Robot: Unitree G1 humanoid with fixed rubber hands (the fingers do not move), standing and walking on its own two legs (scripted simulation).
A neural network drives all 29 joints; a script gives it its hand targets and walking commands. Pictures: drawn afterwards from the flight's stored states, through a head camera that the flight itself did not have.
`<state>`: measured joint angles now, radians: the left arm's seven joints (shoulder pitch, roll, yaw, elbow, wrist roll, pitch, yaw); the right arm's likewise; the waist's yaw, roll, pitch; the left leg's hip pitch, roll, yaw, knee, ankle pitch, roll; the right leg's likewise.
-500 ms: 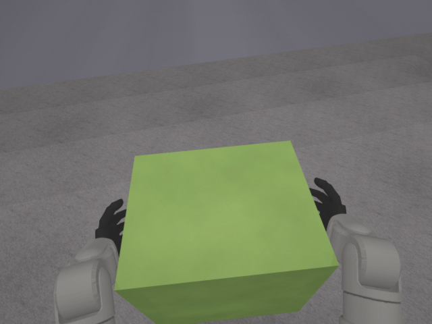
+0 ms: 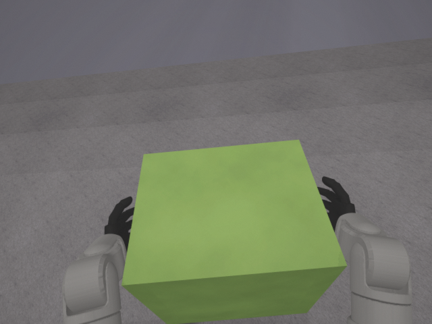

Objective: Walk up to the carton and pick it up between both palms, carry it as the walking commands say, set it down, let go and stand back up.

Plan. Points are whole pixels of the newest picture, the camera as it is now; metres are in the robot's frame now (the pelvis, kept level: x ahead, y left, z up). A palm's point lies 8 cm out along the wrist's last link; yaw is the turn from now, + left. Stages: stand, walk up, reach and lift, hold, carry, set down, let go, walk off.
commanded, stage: carry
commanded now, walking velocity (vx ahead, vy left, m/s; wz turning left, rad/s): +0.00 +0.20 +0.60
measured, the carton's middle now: (229, 237) +0.27 -0.01 +0.01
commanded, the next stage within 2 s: none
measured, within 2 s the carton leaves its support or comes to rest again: neither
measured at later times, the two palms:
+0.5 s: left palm out of the picture +0.13 +0.40 +0.03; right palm (199, 243) +0.24 +0.04 +0.05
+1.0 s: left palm out of the picture +0.18 +0.39 +0.09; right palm (206, 222) +0.27 +0.03 +0.06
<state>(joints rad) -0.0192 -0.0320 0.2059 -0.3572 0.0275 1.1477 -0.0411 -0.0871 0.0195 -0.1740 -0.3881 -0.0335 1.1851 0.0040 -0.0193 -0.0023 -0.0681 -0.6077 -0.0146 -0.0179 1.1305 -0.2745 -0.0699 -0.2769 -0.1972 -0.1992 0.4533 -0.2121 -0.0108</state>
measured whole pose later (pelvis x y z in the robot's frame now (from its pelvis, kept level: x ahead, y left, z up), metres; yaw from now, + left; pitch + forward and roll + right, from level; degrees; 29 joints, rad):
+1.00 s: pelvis -0.01 +0.16 +0.01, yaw +13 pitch +5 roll +7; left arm 0.01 -0.04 0.19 -0.42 0.01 1.16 -0.02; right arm -0.04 0.03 -0.19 -0.47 -0.01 1.19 0.00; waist -0.01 0.00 -0.06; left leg -0.65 0.08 0.03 0.84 -0.03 -0.06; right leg -0.02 -0.14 -0.14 0.14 -0.20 0.00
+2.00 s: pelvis +0.28 +0.26 -0.02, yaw +18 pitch +4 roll +0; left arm -0.04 -0.04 0.21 -0.35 0.03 1.15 -0.02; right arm -0.10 0.04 -0.21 -0.37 -0.03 1.16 0.01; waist -0.01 0.03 -0.09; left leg -0.20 0.10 0.09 0.52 -0.38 -0.07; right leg -0.37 0.01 -0.20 0.55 -0.25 -0.11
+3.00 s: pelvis +0.17 +0.21 -0.03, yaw +10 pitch +3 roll +1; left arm -0.08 0.03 0.22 -0.38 -0.03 1.19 -0.02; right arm -0.06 0.12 -0.21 -0.45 -0.06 1.15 0.00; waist 0.03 0.01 -0.04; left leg -0.39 0.17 0.19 0.66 -0.29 -0.06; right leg -0.55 -0.01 -0.09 0.83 -0.34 -0.02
